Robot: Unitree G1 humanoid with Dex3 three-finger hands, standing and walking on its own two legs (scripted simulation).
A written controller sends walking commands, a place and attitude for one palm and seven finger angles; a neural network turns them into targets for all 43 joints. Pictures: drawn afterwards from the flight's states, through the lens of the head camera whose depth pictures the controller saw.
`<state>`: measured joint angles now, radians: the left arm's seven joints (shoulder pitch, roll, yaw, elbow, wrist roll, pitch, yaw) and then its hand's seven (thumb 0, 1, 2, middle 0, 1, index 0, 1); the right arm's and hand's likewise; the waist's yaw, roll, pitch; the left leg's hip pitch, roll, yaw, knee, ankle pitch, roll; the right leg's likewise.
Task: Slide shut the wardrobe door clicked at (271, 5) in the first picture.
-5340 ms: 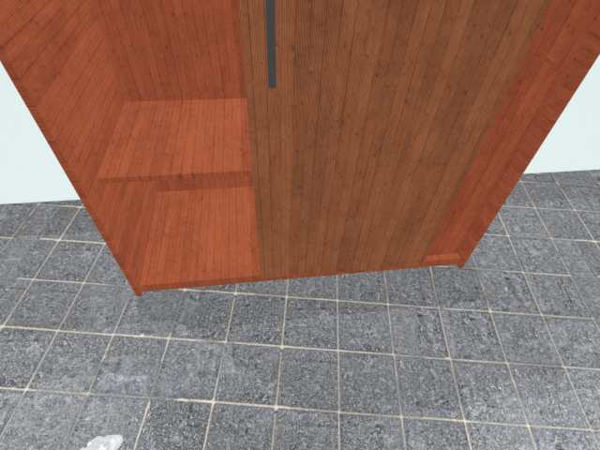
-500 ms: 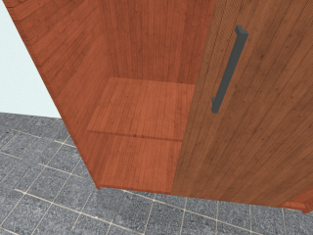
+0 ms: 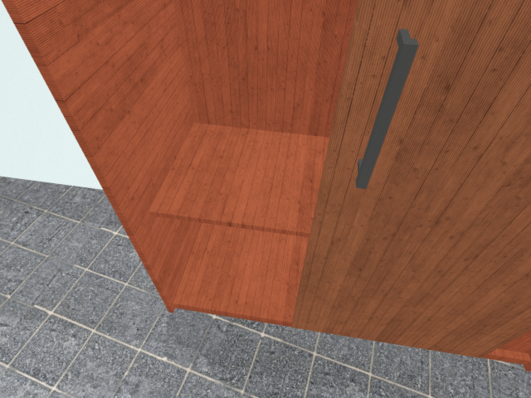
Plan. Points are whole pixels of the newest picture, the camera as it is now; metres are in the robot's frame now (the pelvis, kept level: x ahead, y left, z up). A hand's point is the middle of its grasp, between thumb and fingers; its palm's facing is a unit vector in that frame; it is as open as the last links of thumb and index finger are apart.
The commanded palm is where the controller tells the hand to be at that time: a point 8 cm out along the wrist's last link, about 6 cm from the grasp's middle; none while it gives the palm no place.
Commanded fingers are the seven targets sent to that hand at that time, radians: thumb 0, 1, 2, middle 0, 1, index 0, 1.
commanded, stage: look again from close up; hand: right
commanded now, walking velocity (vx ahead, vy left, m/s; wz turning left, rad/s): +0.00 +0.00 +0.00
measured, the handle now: (379, 119) +0.45 -0.12 +0.21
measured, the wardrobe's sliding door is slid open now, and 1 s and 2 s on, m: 0.46 0.46 0.46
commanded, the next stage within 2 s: raise the hand with hooked fingers in 0.72 s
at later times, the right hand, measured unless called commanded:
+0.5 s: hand out of the picture -0.07 -0.22 -0.17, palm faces +0.00 +0.98 -0.21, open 7.4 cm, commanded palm none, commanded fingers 0.00 -0.90 -0.90 0.20 0.30 0.20 0.30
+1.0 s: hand out of the picture +0.15 -0.22 -0.03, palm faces +0.27 +0.93 -0.24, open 7.4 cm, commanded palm +0.09 -0.25 -0.03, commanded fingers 0.00 -0.67 -0.80 0.22 0.45 0.22 0.45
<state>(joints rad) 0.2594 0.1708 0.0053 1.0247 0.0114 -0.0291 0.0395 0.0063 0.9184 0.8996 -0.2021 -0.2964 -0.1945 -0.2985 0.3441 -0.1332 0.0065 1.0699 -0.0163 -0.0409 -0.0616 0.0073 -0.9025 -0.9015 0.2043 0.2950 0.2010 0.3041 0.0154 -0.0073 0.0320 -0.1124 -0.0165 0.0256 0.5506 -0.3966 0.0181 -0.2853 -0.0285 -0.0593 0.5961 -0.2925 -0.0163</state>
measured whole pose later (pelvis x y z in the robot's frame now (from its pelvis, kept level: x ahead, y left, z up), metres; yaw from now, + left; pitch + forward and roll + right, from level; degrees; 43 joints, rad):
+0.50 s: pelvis -0.03 -0.04 +0.01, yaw +0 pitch +1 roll +0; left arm 0.29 0.16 -0.01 1.07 0.01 0.00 0.01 0.01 0.91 0.90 -0.20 -0.30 -0.20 -0.30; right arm 0.37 -0.19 0.02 1.08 -0.02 0.00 -0.04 0.01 -0.91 -0.90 0.20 0.29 0.20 0.30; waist -0.01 0.02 0.01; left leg -0.16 0.05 0.00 0.47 -0.33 -0.03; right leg -0.30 0.04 -0.10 0.46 -0.18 -0.08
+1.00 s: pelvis -0.03 -0.02 -0.01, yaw -2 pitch +2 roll -1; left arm 0.33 0.21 0.00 0.79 -0.05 -0.27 0.07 0.01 0.91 0.90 -0.21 -0.30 -0.20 -0.30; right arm 0.49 -0.23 -0.04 0.06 0.12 -0.04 -0.16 0.06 -0.93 -0.88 0.21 0.33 0.20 0.34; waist 0.03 -0.01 -0.04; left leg -0.25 0.05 0.05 0.62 -0.42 -0.02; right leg -0.40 0.04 -0.05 0.60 -0.24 -0.04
